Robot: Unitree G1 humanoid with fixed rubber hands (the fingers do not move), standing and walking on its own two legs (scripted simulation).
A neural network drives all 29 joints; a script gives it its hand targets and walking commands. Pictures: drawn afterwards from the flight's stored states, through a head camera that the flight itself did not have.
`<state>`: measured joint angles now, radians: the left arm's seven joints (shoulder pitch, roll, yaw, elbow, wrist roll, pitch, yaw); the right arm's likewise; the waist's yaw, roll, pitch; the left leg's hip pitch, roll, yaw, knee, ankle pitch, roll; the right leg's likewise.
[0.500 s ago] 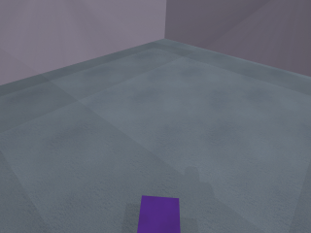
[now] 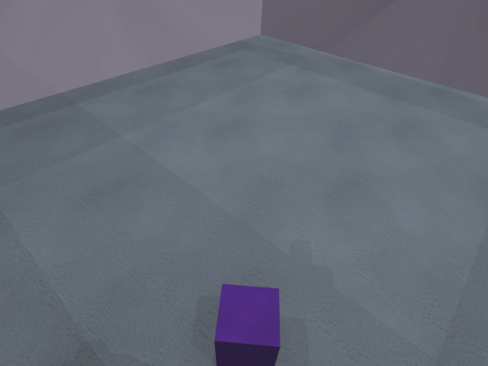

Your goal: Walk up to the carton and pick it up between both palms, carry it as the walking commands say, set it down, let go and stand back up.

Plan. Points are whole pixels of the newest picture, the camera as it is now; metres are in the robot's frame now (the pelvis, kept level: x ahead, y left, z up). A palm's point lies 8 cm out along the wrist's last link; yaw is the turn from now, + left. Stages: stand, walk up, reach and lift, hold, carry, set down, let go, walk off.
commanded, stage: stand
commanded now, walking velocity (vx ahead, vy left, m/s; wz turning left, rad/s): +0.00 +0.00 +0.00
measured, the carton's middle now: (247, 328) +0.46 -0.03 -0.65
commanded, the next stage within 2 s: none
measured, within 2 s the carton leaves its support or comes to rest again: neither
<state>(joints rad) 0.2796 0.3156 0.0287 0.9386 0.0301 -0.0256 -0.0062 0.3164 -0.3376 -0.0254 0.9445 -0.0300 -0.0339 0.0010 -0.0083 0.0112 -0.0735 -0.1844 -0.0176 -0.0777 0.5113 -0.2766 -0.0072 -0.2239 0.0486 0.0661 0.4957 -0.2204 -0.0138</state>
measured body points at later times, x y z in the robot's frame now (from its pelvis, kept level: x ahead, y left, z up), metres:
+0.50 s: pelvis -0.01 +0.00 +0.00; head -0.05 +0.00 +0.45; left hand +0.05 +0.30 -0.12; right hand +0.05 -0.30 -0.12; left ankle +0.00 +0.13 -0.74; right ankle +0.03 -0.11 -0.74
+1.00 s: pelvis -0.01 +0.01 +0.01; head -0.04 +0.00 +0.46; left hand +0.05 +0.31 -0.12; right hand +0.05 -0.29 -0.13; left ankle +0.00 +0.13 -0.74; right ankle +0.03 -0.11 -0.74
